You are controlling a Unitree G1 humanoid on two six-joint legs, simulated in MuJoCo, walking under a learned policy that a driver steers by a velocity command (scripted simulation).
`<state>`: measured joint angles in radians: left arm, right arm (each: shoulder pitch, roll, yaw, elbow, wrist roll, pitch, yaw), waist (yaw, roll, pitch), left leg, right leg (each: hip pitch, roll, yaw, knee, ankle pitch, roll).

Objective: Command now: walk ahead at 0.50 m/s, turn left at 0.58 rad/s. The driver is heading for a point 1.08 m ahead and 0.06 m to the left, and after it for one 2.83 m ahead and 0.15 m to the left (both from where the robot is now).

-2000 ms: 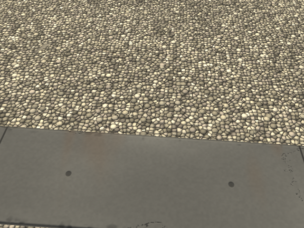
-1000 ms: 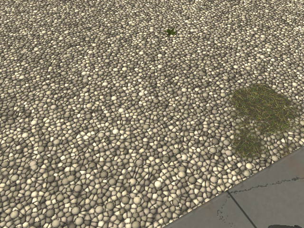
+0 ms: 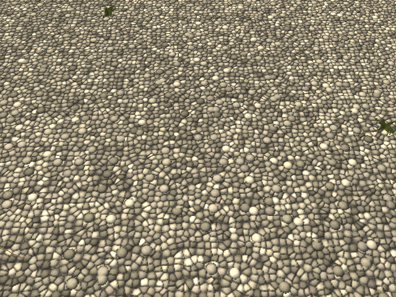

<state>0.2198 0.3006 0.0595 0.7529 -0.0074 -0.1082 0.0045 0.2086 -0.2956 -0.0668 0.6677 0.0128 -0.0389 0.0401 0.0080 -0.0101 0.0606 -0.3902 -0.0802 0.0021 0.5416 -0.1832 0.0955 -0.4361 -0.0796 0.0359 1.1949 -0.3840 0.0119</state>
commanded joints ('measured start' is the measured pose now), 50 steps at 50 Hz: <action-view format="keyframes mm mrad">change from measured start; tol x16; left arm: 1 18 126 35 -78 19 -5 6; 13 -294 79 11 -159 2 -16 -30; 20 151 247 75 -45 36 -21 -34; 29 -80 90 9 -22 23 6 -28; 50 -7 74 -25 103 15 95 3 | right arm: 1 -3 -125 -35 -80 -12 -22 -13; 20 325 -22 5 -3 13 -11 -61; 24 82 -131 -25 -25 -14 7 -67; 50 -88 -57 -2 -20 -23 29 -49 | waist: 1 15 68 -131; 17 -12 148 -89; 20 20 -344 -394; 23 37 -27 -147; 50 11 53 -142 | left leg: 1 230 254 -381 -298 178 197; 16 291 239 -409 -149 156 96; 18 249 159 -348 72 286 47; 20 -236 -48 -182 655 -419 -80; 22 -325 31 -216 779 -341 -105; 38 285 156 -105 -147 313 -64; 39 375 246 -184 -92 494 -19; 42 269 186 -162 -72 215 -3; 50 267 161 -138 -16 437 -14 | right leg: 1 -195 -51 44 -66 90 9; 9 -143 41 22 -553 460 56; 16 -12 73 27 -716 347 -9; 18 284 24 45 -744 353 -85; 20 774 -327 676 -816 369 -327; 29 248 -121 90 -879 992 -238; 35 247 -123 74 -870 709 -211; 40 124 47 -20 -765 79 -30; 50 220 29 -18 -736 290 -4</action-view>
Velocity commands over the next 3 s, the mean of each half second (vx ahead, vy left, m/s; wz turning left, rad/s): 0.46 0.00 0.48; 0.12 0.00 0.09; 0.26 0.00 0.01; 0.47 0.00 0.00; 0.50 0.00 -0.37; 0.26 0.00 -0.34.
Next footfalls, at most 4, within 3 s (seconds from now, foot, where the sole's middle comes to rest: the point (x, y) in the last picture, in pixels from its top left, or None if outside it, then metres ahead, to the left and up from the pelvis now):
0.36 right None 0.39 -0.12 -0.77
0.76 left None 0.41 0.14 -0.77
1.66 left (141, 226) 0.67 0.22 -0.77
2.22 right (192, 151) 1.01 0.05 -0.77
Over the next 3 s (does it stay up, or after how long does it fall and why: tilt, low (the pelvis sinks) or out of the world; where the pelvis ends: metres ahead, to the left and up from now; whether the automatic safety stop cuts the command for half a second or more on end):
stays up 1.18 0.16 0.01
